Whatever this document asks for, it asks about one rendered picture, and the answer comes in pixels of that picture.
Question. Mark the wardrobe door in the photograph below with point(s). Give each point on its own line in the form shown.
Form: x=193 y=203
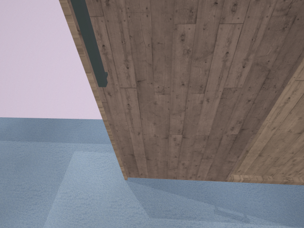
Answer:
x=190 y=82
x=278 y=147

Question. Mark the handle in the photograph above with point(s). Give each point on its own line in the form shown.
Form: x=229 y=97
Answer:
x=85 y=25

